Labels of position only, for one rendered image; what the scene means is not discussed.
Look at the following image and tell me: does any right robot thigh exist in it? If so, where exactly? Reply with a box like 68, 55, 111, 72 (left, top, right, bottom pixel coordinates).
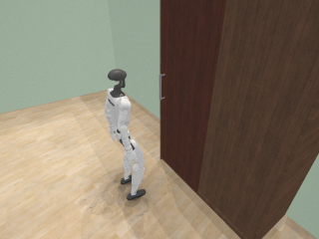
130, 138, 145, 173

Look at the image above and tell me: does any robot left upper arm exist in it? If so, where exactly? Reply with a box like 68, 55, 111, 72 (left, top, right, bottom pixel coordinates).
104, 88, 113, 115

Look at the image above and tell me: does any left robot forearm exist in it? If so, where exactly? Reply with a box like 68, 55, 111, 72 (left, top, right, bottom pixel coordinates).
105, 113, 116, 129

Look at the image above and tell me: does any right robot hand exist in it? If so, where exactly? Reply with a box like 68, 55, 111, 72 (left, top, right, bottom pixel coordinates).
126, 151, 138, 167

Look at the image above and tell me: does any left robot hand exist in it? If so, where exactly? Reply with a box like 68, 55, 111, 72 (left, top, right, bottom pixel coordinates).
110, 127, 117, 141

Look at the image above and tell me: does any handle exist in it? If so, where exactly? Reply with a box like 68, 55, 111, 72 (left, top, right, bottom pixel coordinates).
159, 74, 165, 100

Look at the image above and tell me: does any right robot forearm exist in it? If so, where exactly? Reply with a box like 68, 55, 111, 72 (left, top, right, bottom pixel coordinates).
120, 125, 133, 153

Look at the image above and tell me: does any robot left foot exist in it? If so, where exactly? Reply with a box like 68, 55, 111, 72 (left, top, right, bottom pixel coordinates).
121, 175, 132, 185

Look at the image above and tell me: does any wardrobe door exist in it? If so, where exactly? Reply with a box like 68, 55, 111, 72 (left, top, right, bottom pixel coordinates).
160, 0, 227, 192
198, 0, 319, 239

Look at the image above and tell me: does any robot right upper arm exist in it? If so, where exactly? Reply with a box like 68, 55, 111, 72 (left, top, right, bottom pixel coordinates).
117, 98, 132, 131

